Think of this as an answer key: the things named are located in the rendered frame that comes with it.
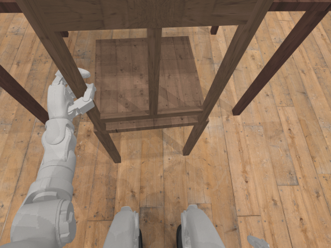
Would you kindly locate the left robot forearm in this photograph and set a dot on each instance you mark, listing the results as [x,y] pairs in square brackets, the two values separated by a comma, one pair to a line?
[56,172]

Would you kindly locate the robot right shin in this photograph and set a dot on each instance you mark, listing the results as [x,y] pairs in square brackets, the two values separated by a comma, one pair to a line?
[186,241]

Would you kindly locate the chair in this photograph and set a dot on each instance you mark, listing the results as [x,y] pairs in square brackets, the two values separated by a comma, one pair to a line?
[144,83]

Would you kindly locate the left robot thigh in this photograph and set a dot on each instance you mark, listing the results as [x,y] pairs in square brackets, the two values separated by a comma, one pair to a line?
[124,227]

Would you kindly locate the robot right hand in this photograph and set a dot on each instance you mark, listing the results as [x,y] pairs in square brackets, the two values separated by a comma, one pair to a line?
[257,243]

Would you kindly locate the left robot upper arm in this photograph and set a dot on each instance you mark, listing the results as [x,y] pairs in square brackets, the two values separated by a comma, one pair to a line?
[49,224]

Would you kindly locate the robot left hand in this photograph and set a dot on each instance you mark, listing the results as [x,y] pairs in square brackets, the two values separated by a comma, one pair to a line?
[60,97]

